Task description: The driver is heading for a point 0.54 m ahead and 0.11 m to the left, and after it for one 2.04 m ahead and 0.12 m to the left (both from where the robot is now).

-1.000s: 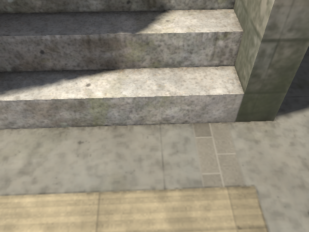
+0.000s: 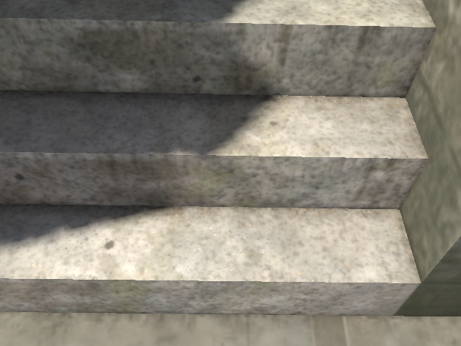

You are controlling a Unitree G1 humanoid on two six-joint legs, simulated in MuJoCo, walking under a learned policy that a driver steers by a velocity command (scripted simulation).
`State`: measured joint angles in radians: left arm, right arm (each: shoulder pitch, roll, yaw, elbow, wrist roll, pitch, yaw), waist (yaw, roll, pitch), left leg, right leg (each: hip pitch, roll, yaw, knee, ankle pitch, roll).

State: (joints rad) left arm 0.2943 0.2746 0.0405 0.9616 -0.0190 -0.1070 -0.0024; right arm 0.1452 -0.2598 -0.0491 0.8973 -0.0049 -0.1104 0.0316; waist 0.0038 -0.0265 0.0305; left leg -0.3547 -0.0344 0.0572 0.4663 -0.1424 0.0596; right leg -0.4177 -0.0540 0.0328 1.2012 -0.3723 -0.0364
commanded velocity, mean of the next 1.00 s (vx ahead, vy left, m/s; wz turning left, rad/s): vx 0.47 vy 0.00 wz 0.22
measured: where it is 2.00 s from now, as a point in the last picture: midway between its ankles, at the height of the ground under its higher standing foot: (218, 308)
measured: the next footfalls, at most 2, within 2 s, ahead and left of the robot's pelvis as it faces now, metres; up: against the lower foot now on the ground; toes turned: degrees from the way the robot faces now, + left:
right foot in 0.38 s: +0.32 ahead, -0.13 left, +0.00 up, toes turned -1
left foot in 0.80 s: +0.35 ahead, +0.07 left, +0.00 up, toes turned +11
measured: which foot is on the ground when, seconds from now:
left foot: down 0.00-0.38, up 0.40-0.78, down 0.80-1.00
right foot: up 0.00-0.36, down 0.38-0.80, up 0.82-1.00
